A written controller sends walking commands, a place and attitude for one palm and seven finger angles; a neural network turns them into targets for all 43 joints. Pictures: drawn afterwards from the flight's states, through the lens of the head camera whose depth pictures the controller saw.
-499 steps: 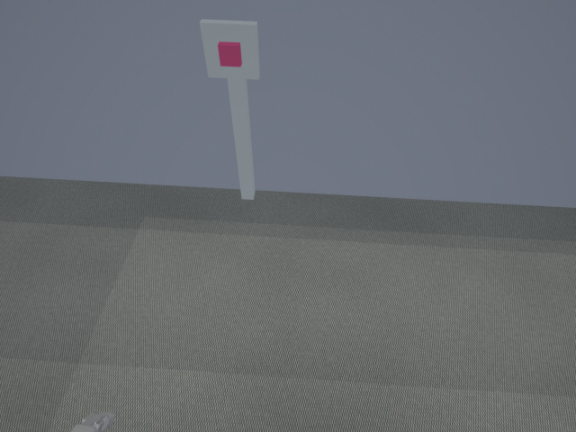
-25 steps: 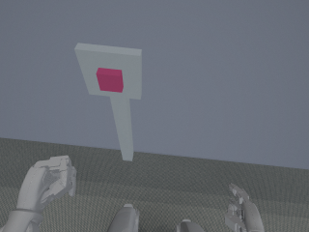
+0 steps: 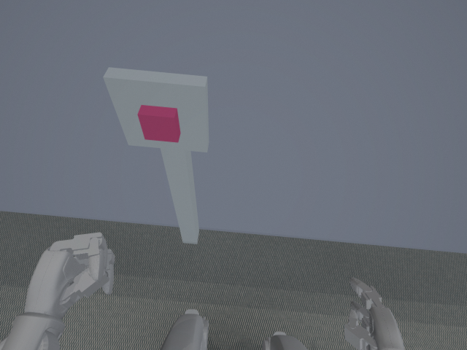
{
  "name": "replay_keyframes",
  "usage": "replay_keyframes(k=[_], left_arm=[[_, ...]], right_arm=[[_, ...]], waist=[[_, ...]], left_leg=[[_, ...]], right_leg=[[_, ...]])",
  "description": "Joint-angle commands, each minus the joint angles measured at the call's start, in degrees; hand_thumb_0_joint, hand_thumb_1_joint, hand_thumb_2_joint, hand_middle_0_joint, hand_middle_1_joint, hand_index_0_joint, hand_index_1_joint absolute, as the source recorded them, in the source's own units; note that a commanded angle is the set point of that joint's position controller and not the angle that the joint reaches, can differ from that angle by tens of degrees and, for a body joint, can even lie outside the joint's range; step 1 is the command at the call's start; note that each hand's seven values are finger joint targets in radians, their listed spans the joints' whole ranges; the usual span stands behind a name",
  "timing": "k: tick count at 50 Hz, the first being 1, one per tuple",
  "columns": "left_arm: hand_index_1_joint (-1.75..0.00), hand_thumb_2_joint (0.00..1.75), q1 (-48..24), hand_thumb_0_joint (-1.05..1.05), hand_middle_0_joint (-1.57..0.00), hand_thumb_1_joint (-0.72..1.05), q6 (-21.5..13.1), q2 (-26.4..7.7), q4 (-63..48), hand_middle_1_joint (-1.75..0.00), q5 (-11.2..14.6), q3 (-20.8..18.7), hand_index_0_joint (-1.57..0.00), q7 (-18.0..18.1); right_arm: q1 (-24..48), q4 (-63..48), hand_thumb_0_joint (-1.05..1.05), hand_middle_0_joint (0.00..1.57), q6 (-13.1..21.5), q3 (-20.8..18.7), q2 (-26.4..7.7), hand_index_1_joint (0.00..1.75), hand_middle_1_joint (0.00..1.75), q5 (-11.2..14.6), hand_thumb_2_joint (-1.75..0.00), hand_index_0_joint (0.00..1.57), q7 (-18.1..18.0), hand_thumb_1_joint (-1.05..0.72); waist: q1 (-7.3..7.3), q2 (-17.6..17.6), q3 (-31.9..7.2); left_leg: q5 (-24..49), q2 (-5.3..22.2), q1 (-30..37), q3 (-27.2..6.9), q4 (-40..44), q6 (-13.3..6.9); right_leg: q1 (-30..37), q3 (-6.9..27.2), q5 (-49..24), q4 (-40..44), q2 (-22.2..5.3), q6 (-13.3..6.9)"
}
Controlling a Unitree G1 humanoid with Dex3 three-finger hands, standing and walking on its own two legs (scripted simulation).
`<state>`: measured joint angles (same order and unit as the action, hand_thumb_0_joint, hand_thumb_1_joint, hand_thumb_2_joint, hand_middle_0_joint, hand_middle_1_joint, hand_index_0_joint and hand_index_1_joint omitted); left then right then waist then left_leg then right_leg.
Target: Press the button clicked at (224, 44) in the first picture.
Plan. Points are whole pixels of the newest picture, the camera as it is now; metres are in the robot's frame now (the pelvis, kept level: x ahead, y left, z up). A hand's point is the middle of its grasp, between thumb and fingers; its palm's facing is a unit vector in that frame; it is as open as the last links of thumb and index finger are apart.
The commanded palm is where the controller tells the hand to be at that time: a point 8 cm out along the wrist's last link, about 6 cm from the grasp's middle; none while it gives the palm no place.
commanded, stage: aim a knuckle at the button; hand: left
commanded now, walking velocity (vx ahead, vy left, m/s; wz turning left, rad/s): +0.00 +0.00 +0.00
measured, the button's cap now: (160, 123) +0.52 +0.18 +0.06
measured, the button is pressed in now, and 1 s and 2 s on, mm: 0 0 0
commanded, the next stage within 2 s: press the button with the knuckle in 1.96 s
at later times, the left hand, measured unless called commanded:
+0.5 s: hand (135, 230) +0.29 +0.18 +0.04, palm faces -0.06 -1.00 -0.04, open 3.1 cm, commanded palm +0.28 +0.24 +0.05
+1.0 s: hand (158, 192) +0.37 +0.16 +0.03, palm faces -0.05 -1.00 -0.03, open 3.1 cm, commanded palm +0.36 +0.22 +0.03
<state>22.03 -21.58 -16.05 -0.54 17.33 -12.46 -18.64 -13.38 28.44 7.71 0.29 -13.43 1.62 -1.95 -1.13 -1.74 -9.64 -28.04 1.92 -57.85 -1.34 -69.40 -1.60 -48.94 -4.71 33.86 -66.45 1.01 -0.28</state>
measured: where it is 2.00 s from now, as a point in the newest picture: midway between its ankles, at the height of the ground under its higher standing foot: outside the picture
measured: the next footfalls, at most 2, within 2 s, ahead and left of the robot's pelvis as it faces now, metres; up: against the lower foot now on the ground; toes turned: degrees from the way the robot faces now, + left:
none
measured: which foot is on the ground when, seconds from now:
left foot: down 0.00-1.00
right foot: down 0.00-1.00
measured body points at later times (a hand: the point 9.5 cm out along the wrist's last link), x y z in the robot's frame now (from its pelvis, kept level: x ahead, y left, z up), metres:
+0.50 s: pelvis +0.00 -0.01 +0.00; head +0.08 +0.00 +0.44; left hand +0.29 +0.23 +0.05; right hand +0.15 -0.26 -0.09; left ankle +0.05 +0.10 -0.64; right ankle -0.01 -0.12 -0.64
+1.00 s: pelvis +0.00 -0.01 -0.01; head +0.09 +0.00 +0.43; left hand +0.37 +0.22 +0.03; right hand +0.12 -0.27 -0.11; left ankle +0.05 +0.10 -0.64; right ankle -0.01 -0.12 -0.64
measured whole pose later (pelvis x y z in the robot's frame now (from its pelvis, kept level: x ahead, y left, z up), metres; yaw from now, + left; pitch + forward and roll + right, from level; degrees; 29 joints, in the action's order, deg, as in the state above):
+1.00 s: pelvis +0.00 -0.01 -0.01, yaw -1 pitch +20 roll -2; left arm -15.8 -23.1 -16.3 32.0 11.2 -12.6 -13.2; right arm -14.1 33.4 2.7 1.0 -14.4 0.9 -1.2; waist -3.6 -1.1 -9.4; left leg -27.8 2.6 -62.2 0.1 -70.1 -0.8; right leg -55.0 -3.2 34.2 -69.4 1.5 -1.1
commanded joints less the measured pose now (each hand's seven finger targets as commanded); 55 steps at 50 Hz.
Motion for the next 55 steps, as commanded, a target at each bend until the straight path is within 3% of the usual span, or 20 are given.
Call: replay_keyframes(k=[1,3,6,9,11,16,18,20,23,26,34,36,38,40,42,44,46,49,53,55], left_arm=[[-1.50,0.90,-1.82,0.00,-1.30,0.90,-3.59,-7.65,-11.31,-1.50,1.79,-4.71,-1.30,-0.34],[-1.50,0.90,-2.15,0.00,-1.30,0.90,-3.41,-7.45,-11.69,-1.50,1.70,-4.44,-1.30,-0.55],[-1.50,0.90,-9.18,0.00,-1.30,0.90,-3.73,-8.32,-9.64,-1.50,1.42,-4.16,-1.30,-0.52],[-1.50,0.90,-13.77,0.00,-1.30,0.90,-3.99,-6.23,-9.47,-1.50,0.86,-0.98,-1.30,-0.61],[-1.50,0.90,-15.94,0.00,-1.30,0.90,-3.25,-8.13,-7.32,-1.50,0.55,-2.39,-1.30,-0.18],[-1.50,0.90,-18.84,0.00,-1.30,0.90,-1.33,-10.54,-4.18,-1.50,0.00,-5.02,-1.30,1.12],[-1.50,0.90,-20.85,0.00,-1.30,0.90,-0.99,-8.64,-4.00,-1.50,-0.46,-3.12,-1.30,1.75],[-1.50,0.90,-20.68,0.00,-1.30,0.90,-0.80,-9.24,-2.02,-1.50,-0.60,-4.21,-1.30,2.60],[-1.50,0.90,-22.18,0.00,-1.30,0.90,-1.42,-7.86,0.21,-1.50,-0.74,-2.96,-1.30,2.87],[-1.50,0.90,-25.46,0.00,-1.30,0.90,-2.09,-9.41,4.03,-1.50,-0.95,-4.22,-1.30,3.08],[-1.50,0.90,-36.04,0.00,-1.30,0.90,-5.03,-8.71,7.74,-1.50,-1.60,-2.70,-1.30,2.41],[-1.50,0.90,-38.21,0.00,-1.30,0.90,-5.09,-9.89,9.88,-1.50,-2.01,-3.42,-1.30,2.77],[-1.50,0.90,-41.88,0.00,-1.30,0.90,-5.03,-8.37,11.41,-1.50,-2.88,-1.65,-1.30,3.29],[-1.50,0.90,-44.65,0.00,-1.30,0.90,-4.87,-8.05,13.31,-1.50,-3.43,-1.37,-1.30,4.05],[-1.50,0.90,-45.99,0.00,-1.30,0.90,-4.87,-10.21,15.62,-1.50,-3.80,-3.56,-1.30,4.87],[-1.50,0.90,-47.52,0.00,-1.30,0.90,-5.05,-9.15,16.93,-1.50,-4.30,-2.65,-1.30,5.31],[-1.50,0.90,-50.64,0.00,-1.30,0.90,-5.26,-11.69,20.01,-1.50,-4.65,-4.74,-1.30,5.91],[-1.50,0.90,-54.89,0.00,-1.30,0.90,-5.68,-12.04,23.64,-1.50,-5.23,-5.11,-1.30,5.98],[-1.50,0.90,-57.51,0.00,-1.30,0.90,-6.66,-9.54,25.39,-1.50,-5.54,-2.73,-1.30,5.53],[-1.50,0.90,-61.07,0.00,-1.30,0.90,-6.90,-9.63,27.17,-1.50,-5.77,-2.33,-1.30,5.50]], right_arm=[[2.03,-8.65,0.00,0.20,2.66,-3.38,-8.02,0.30,0.30,0.07,-0.90,0.20,-0.76,-0.90],[2.01,-8.86,0.00,0.20,2.43,-3.39,-7.95,0.30,0.30,0.08,-0.90,0.20,-0.79,-0.90],[1.32,-7.84,0.00,0.20,2.38,-2.87,-8.57,0.30,0.30,-0.15,-0.90,0.20,-1.24,-0.90],[1.08,-7.72,0.00,0.20,2.85,-2.49,-8.91,0.30,0.30,-0.20,-0.90,0.20,-1.31,-0.90],[0.58,-7.31,0.00,0.20,2.75,-2.51,-9.28,0.30,0.30,-0.24,-0.90,0.20,-1.49,-0.90],[0.24,-7.14,0.00,0.20,1.91,-2.39,-9.36,0.30,0.30,-0.25,-0.90,0.20,-1.32,-0.90],[0.54,-7.15,0.00,0.20,1.59,-2.28,-9.06,0.30,0.30,-0.22,-0.90,0.20,-1.00,-0.90],[0.08,-6.86,0.00,0.20,1.06,-2.43,-9.14,0.30,0.30,-0.28,-0.90,0.20,-0.80,-0.90],[-0.07,-6.58,0.00,0.20,0.62,-2.49,-9.11,0.30,0.30,-0.38,-0.90,0.20,-0.42,-0.90],[-0.82,-5.67,0.00,0.20,0.00,-2.53,-9.56,0.30,0.30,-0.43,-0.90,0.20,-0.44,-0.90],[-1.28,-3.51,0.00,0.20,-0.45,-3.00,-9.71,0.30,0.30,-0.33,-0.90,0.20,-0.47,-0.90],[-1.70,-2.81,0.00,0.20,-0.61,-3.13,-10.01,0.30,0.30,-0.34,-0.90,0.20,-0.55,-0.90],[-1.86,-2.39,0.00,0.20,-0.92,-3.10,-9.97,0.30,0.30,-0.35,-0.90,0.20,-0.45,-0.90],[-2.28,-1.82,0.00,0.20,-1.14,-3.24,-10.09,0.30,0.30,-0.44,-0.90,0.20,-0.40,-0.90],[-2.58,-1.66,0.00,0.20,-1.77,-3.24,-10.31,0.30,0.30,-0.60,-0.90,0.20,-0.29,-0.90],[-2.57,-1.77,0.00,0.20,-2.22,-3.12,-9.92,0.30,0.30,-0.65,-0.90,0.20,-0.05,-0.90],[-3.27,-1.18,0.00,0.20,-2.84,-2.97,-10.17,0.30,0.30,-0.81,-0.90,0.20,-0.04,-0.90],[-3.66,-0.82,0.00,0.20,-3.83,-2.89,-10.00,0.30,0.30,-0.80,-0.90,0.20,0.03,-0.90],[-4.94,-0.53,0.00,0.20,-4.45,-3.12,-10.03,0.30,0.30,-0.94,-0.90,0.20,0.68,-0.90],[-5.51,0.33,0.00,0.20,-4.91,-3.22,-10.23,0.30,0.30,-0.95,-0.90,0.20,0.77,-0.90]], waist=[[0.45,-3.12,-11.89],[0.30,-3.42,-12.09],[-1.20,-1.98,-9.73],[-1.52,-4.06,-11.38],[-1.43,-2.08,-12.24],[0.18,-2.68,-15.57],[-0.14,-4.13,-16.06],[-0.07,-2.52,-15.76],[-0.40,-1.80,-15.22],[-1.07,0.26,-13.69],[-1.65,-2.73,-17.17],[-1.95,-1.68,-16.86],[-2.24,-3.11,-17.58],[-2.46,-2.66,-17.91],[-2.07,-1.16,-18.72],[-1.80,-2.13,-19.59],[-2.19,-0.39,-18.97],[-2.58,-0.67,-19.13],[-2.68,-2.85,-22.16],[-3.65,-1.72,-21.70]], left_leg=[[11.94,-0.74,17.33,-2.66,10.81,0.06],[11.99,-0.73,17.67,-2.52,10.80,0.09],[8.98,-0.72,14.92,-2.59,9.41,-0.17],[8.24,-0.69,16.45,-2.99,9.49,-0.14],[7.79,-0.56,15.64,-3.05,9.19,-0.29],[10.83,-0.65,16.32,-2.08,9.37,-0.28],[12.77,-0.70,17.70,-1.72,9.54,-0.22],[13.00,-0.63,17.12,-1.40,9.69,-0.18],[13.46,-0.76,16.19,-0.99,9.33,-0.27],[12.90,-0.75,14.12,-0.79,8.67,-0.38],[14.00,-0.59,16.60,-0.55,8.16,-0.28],[13.46,-0.44,16.34,-0.84,7.93,-0.37],[13.80,-0.38,17.71,-1.15,8.23,-0.14],[13.71,-0.29,18.65,-1.47,8.33,-0.02],[13.86,-0.29,17.96,-1.34,8.05,-0.07],[13.76,-0.51,17.63,-0.99,7.99,0.02],[13.45,-0.54,15.78,-0.89,7.37,-0.20],[14.00,-0.53,15.25,-0.48,6.82,-0.12],[17.10,-0.33,18.67,-1.09,6.59,0.26],[16.20,-0.29,18.10,-1.32,6.17,0.16]], right_leg=[[0.04,0.77,-12.70,9.60,2.07,-1.37],[-0.35,0.72,-12.89,9.65,1.90,-1.23],[-2.49,1.20,-10.40,9.45,2.09,-1.15],[-3.92,1.13,-10.00,8.90,1.76,-1.26],[-3.60,1.32,-9.63,8.86,1.95,-1.21],[-0.37,2.09,-11.92,9.36,1.77,-1.36],[-0.32,2.00,-14.12,9.25,1.49,-1.25],[0.37,2.15,-14.78,9.65,1.53,-1.09],[0.98,2.51,-16.11,9.66,1.35,-0.95],[1.01,3.08,-16.24,9.76,1.46,-0.89],[-0.58,3.50,-17.26,9.02,1.14,-0.90],[-1.27,3.41,-16.35,8.95,1.30,-1.03],[-2.83,2.96,-16.34,8.43,1.18,-1.07],[-3.70,2.71,-15.97,8.49,1.13,-1.09],[-3.08,2.90,-16.28,8.37,1.17,-1.05],[-2.37,3.10,-16.47,8.16,1.10,-1.03],[-1.72,3.42,-16.63,8.17,1.26,-1.02],[-1.95,3.81,-18.04,7.88,1.24,-0.86],[-3.30,3.14,-19.82,6.99,1.44,-1.21],[-4.10,3.21,-19.21,7.10,1.48,-1.06]])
